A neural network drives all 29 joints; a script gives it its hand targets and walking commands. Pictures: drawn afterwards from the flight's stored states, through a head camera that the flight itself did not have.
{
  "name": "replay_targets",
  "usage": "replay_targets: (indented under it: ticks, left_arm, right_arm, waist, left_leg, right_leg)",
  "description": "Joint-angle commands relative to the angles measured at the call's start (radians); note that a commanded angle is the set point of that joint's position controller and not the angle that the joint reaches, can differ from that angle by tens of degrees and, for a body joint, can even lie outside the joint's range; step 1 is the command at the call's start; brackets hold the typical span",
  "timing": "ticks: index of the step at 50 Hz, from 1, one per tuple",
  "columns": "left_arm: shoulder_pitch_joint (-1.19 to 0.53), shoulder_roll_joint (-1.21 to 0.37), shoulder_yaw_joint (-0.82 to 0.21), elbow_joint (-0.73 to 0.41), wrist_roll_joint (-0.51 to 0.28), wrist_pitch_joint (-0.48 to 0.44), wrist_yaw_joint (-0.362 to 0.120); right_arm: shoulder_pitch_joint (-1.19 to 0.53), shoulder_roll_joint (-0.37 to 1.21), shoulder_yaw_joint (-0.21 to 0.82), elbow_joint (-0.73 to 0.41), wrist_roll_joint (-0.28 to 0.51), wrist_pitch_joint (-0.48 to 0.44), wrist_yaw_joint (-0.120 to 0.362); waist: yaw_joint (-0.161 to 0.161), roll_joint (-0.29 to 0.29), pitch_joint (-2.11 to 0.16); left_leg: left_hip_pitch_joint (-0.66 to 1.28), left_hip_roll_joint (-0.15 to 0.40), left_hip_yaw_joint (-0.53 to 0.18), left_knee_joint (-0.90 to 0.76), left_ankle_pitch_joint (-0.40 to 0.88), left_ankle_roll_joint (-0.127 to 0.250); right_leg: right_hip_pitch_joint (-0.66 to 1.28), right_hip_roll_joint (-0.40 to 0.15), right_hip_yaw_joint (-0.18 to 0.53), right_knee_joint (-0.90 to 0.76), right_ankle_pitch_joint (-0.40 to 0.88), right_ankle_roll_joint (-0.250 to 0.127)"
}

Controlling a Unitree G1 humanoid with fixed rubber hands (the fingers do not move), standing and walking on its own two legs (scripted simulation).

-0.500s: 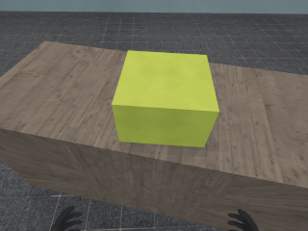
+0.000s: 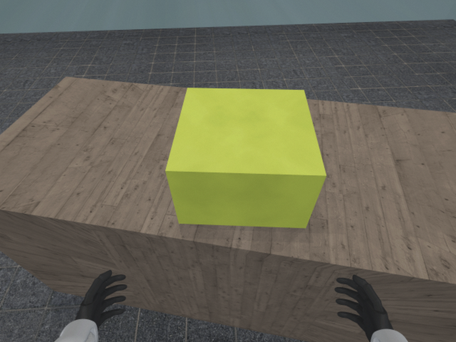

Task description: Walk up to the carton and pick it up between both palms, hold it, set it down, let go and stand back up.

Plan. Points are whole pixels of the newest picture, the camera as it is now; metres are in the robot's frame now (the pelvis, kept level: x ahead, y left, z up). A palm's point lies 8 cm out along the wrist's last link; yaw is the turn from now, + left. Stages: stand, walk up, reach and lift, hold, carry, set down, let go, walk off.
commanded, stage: reach and lift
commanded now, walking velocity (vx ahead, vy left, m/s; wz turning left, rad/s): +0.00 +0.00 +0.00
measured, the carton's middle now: (243, 154) +0.54 -0.01 +0.00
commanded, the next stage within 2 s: none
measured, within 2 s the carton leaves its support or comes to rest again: neither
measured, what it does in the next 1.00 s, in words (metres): stands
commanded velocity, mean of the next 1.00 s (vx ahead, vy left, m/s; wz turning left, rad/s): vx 0.00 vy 0.00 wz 0.00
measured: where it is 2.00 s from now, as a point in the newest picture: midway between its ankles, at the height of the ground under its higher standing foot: outside the picture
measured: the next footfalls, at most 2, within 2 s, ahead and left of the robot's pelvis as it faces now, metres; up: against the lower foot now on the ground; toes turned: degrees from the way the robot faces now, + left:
none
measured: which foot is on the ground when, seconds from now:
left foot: down 0.00-1.00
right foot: down 0.00-1.00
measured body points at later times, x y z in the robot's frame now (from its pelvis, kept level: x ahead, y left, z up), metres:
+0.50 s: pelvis +0.03 +0.01 +0.00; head +0.03 +0.02 +0.45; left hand +0.26 +0.27 +0.00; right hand +0.24 -0.23 -0.02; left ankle +0.00 +0.13 -0.74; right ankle +0.01 -0.08 -0.74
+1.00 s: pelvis -0.01 +0.02 +0.00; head +0.00 +0.03 +0.45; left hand +0.33 +0.23 +0.02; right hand +0.31 -0.26 +0.03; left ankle +0.00 +0.13 -0.74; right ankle +0.01 -0.08 -0.74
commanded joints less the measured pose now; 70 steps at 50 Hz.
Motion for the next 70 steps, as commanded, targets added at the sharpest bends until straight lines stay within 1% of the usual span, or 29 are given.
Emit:
replay_targets:
  ticks: [1, 2, 6, 7, 13, 14, 15, 16, 18, 19, 20, 24, 27, 31, 36, 38, 39, 43, 51, 53, 55, 56, 58, 59, 60, 62, 65, 67, 70]
  left_arm:
    - [-0.102, 0.142, 0.012, -0.122, -0.023, -0.153, 0.011]
    - [-0.091, 0.149, 0.034, -0.136, -0.013, -0.180, 0.011]
    - [-0.047, 0.162, 0.021, -0.089, -0.007, -0.246, 0.006]
    - [-0.057, 0.175, 0.005, -0.077, -0.018, -0.255, -0.001]
    - [-0.070, 0.197, 0.001, -0.121, -0.041, -0.305, -0.016]
    - [-0.074, 0.186, 0.019, -0.115, -0.048, -0.325, -0.020]
    - [-0.058, 0.206, 0.018, -0.086, -0.051, -0.343, -0.022]
    - [-0.082, 0.198, 0.001, -0.081, -0.064, -0.358, -0.026]
    - [-0.095, 0.215, -0.003, -0.063, -0.050, -0.390, -0.031]
    - [-0.136, 0.186, -0.017, -0.049, -0.075, -0.401, -0.034]
    - [-0.154, 0.195, -0.029, -0.057, -0.078, -0.409, -0.039]
    - [-0.203, 0.154, -0.055, -0.037, -0.104, -0.405, -0.022]
    - [-0.249, 0.142, -0.081, -0.040, -0.111, -0.422, -0.005]
    - [-0.300, 0.128, -0.081, 0.015, -0.087, -0.450, 0.007]
    - [-0.480, 0.113, -0.106, 0.079, -0.113, -0.473, 0.057]
    - [-0.550, 0.125, -0.108, 0.158, -0.122, -0.445, 0.063]
    - [-0.602, 0.130, -0.115, 0.159, -0.130, -0.426, 0.068]
    - [-0.732, 0.143, -0.139, 0.226, -0.150, -0.372, 0.080]
    - [-0.869, 0.188, -0.089, 0.282, -0.160, -0.355, 0.061]
    - [-0.923, 0.205, -0.096, 0.314, -0.157, -0.353, 0.053]
    - [-0.980, 0.218, -0.098, 0.371, -0.179, -0.356, 0.045]
    - [-1.013, 0.233, -0.111, 0.359, -0.188, -0.360, 0.044]
    - [-1.044, 0.236, -0.107, 0.372, -0.200, -0.350, 0.036]
    - [-1.092, 0.261, -0.112, 0.367, -0.205, -0.356, 0.032]
    - [-1.047, 0.251, -0.117, 0.364, -0.217, -0.352, 0.029]
    - [-1.117, 0.261, -0.121, 0.351, -0.210, -0.343, 0.023]
    - [-1.042, 0.287, -0.084, 0.367, -0.186, -0.288, 0.000]
    - [-1.020, 0.308, -0.036, 0.369, -0.158, -0.251, -0.026]
    - [-1.097, 0.303, -0.025, 0.398, -0.164, -0.225, -0.041]
  right_arm:
    - [-0.078, -0.095, -0.047, -0.031, 0.024, -0.120, 0.011]
    - [-0.083, -0.118, -0.050, -0.035, 0.037, -0.146, 0.017]
    - [-0.054, -0.127, -0.023, 0.052, 0.091, -0.227, 0.011]
    - [-0.068, -0.149, -0.035, 0.057, 0.076, -0.240, 0.014]
    - [-0.085, -0.158, -0.029, 0.057, 0.117, -0.320, -0.007]
    - [-0.103, -0.144, -0.018, 0.015, 0.120, -0.339, -0.011]
    - [-0.094, -0.151, -0.016, 0.033, 0.134, -0.353, -0.012]
    - [-0.101, -0.154, -0.006, 0.046, 0.148, -0.362, -0.013]
    - [-0.109, -0.176, -0.011, 0.065, 0.166, -0.395, -0.015]
    - [-0.137, -0.187, -0.025, 0.070, 0.153, -0.407, -0.013]
    - [-0.158, -0.188, -0.029, 0.089, 0.165, -0.407, -0.013]
    - [-0.226, -0.229, -0.061, 0.132, 0.158, -0.416, -0.006]
    - [-0.250, -0.257, -0.077, 0.152, 0.183, -0.432, 0.010]
    - [-0.317, -0.306, -0.066, 0.234, 0.216, -0.468, 0.031]
    - [-0.515, -0.327, -0.029, 0.281, 0.281, -0.470, 0.073]
    - [-0.596, -0.357, -0.010, 0.320, 0.274, -0.429, 0.089]
    - [-0.638, -0.382, -0.014, 0.324, 0.285, -0.411, 0.093]
    - [-0.749, -0.406, -0.035, 0.376, 0.281, -0.362, 0.095]
    - [-0.876, -0.403, -0.007, 0.471, 0.305, -0.347, 0.063]
    - [-0.917, -0.404, 0.014, 0.494, 0.322, -0.341, 0.057]
    - [-0.984, -0.382, 0.027, 0.468, 0.308, -0.323, 0.048]
    - [-0.996, -0.377, 0.014, 0.466, 0.307, -0.315, 0.039]
    - [-1.031, -0.406, 0.018, 0.494, 0.311, -0.309, 0.028]
    - [-1.050, -0.408, 0.013, 0.455, 0.314, -0.314, 0.020]
    - [-1.042, -0.415, 0.018, 0.482, 0.312, -0.314, 0.015]
    - [-1.072, -0.448, 0.008, 0.485, 0.315, -0.316, 0.003]
    - [-1.062, -0.465, 0.018, 0.499, 0.329, -0.309, -0.016]
    - [-1.063, -0.463, 0.042, 0.512, 0.335, -0.296, -0.034]
    - [-1.140, -0.467, 0.047, 0.533, 0.341, -0.284, -0.043]
  waist:
    - [-0.018, 0.020, -0.132]
    - [0.008, 0.031, -0.123]
    - [0.020, 0.074, -0.149]
    - [-0.006, 0.043, -0.176]
    - [-0.005, 0.039, -0.159]
    - [0.013, 0.011, -0.205]
    - [-0.006, -0.020, -0.217]
    - [0.017, 0.001, -0.197]
    - [0.005, 0.025, -0.193]
    - [-0.016, -0.007, -0.174]
    - [0.002, 0.019, -0.134]
    - [-0.025, 0.015, -0.161]
    - [-0.023, 0.054, -0.199]
    - [-0.023, 0.037, -0.207]
    - [0.021, 0.038, -0.227]
    - [-0.001, -0.004, -0.169]
    - [0.020, 0.000, -0.195]
    - [-0.002, -0.010, -0.242]
    - [0.014, 0.022, -0.424]
    - [0.000, 0.027, -0.423]
    - [0.018, -0.032, -0.426]
    - [0.000, -0.014, -0.448]
    - [-0.013, -0.029, -0.494]
    - [-0.002, 0.013, -0.542]
    - [-0.013, -0.023, -0.557]
    - [-0.034, 0.022, -0.620]
    - [-0.020, 0.024, -0.638]
    - [-0.027, -0.034, -0.601]
    - [-0.035, -0.054, -0.571]
  left_leg:
    - [-0.034, -0.017, -0.031, -0.073, 0.163, -0.006]
    - [-0.042, -0.026, -0.016, -0.068, 0.166, -0.011]
    - [-0.004, -0.039, -0.029, -0.057, 0.242, -0.019]
    - [0.036, -0.034, -0.041, -0.056, 0.279, -0.024]
    - [-0.001, -0.048, -0.053, -0.030, 0.333, -0.018]
    - [-0.029, -0.056, -0.040, -0.012, 0.318, -0.016]
    - [-0.023, -0.060, -0.043, -0.024, 0.313, -0.014]
    - [-0.048, -0.058, -0.052, -0.017, 0.351, -0.016]
    - [-0.055, -0.064, -0.058, -0.003, 0.355, -0.021]
    - [-0.036, -0.053, -0.073, -0.010, 0.345, -0.019]
    - [-0.031, -0.057, -0.063, 0.000, 0.324, -0.016]
    - [0.034, -0.032, -0.076, 0.010, 0.327, -0.025]
    - [0.078, -0.028, -0.089, 0.039, 0.406, -0.057]
    - [0.096, -0.020, -0.093, 0.035, 0.437, -0.056]
    - [0.023, -0.019, -0.102, 0.017, 0.231, -0.033]
    - [-0.009, -0.022, -0.088, -0.020, 0.109, -0.019]
    - [-0.031, -0.024, -0.087, -0.018, 0.062, -0.007]
    - [-0.034, -0.015, -0.089, -0.037, 0.005, 0.002]
    - [-0.048, -0.039, -0.057, 0.017, 0.157, -0.004]
    - [-0.070, -0.036, -0.057, 0.010, 0.126, 0.003]
    - [-0.161, -0.039, -0.048, 0.018, 0.048, 0.025]
    - [-0.184, -0.039, -0.056, 0.016, 0.038, 0.029]
    - [-0.149, -0.039, -0.065, 0.028, 0.117, 0.023]
    - [-0.156, -0.042, -0.057, 0.045, 0.135, 0.019]
    - [-0.107, -0.042, -0.059, 0.051, 0.180, 0.008]
    - [-0.082, -0.036, -0.065, 0.077, 0.225, -0.003]
    - [-0.063, -0.047, -0.062, 0.100, 0.381, -0.011]
    - [-0.113, -0.059, -0.056, 0.077, 0.398, -0.002]
    - [-0.166, -0.056, -0.060, 0.047, 0.353, 0.018]
  right_leg:
    - [0.032, -0.034, 0.102, -0.095, 0.124, 0.027]
    - [0.061, -0.035, 0.108, -0.107, 0.139, 0.025]
    - [0.108, -0.037, 0.130, -0.110, 0.248, 0.037]
    - [0.101, -0.017, 0.103, -0.105, 0.243, 0.040]
    - [0.116, -0.015, 0.131, -0.089, 0.384, 0.055]
    - [0.153, -0.023, 0.131, -0.076, 0.425, 0.048]
    - [0.164, -0.024, 0.139, -0.060, 0.478, 0.064]
    - [0.192, -0.022, 0.150, -0.043, 0.511, 0.058]
    - [0.155, -0.020, 0.144, -0.028, 0.511, 0.059]
    - [0.141, -0.004, 0.135, -0.050, 0.445, 0.055]
    - [0.108, -0.008, 0.139, -0.055, 0.381, 0.052]
    - [0.002, 0.009, 0.101, -0.076, 0.212, 0.021]
    - [-0.045, 0.030, 0.094, -0.055, 0.262, 0.007]
    - [-0.021, 0.039, 0.093, -0.062, 0.265, 0.004]
    - [-0.089, 0.022, 0.106, -0.065, 0.112, 0.015]
    - [-0.106, 0.018, 0.101, -0.075, 0.027, 0.022]
    - [-0.109, 0.016, 0.111, -0.072, 0.008, 0.025]
    - [-0.158, 0.013, 0.101, -0.072, -0.018, 0.027]
    - [-0.095, 0.012, 0.104, -0.033, 0.166, 0.046]
    - [-0.111, 0.012, 0.101, -0.032, 0.142, 0.046]
    - [-0.079, 0.006, 0.110, -0.027, 0.090, 0.061]
    - [-0.080, 0.002, 0.106, -0.016, 0.096, 0.058]
    - [-0.069, 0.007, 0.098, -0.007, 0.172, 0.061]
    - [-0.077, 0.001, 0.109, 0.004, 0.199, 0.053]
    - [-0.089, 0.017, 0.087, 0.004, 0.223, 0.056]
    - [-0.111, 0.020, 0.082, 0.004, 0.243, 0.047]
    - [-0.038, 0.023, 0.078, 0.018, 0.450, 0.058]
    - [0.069, 0.015, 0.093, 0.039, 0.585, 0.077]
    - [0.111, 0.014, 0.096, 0.025, 0.562, 0.081]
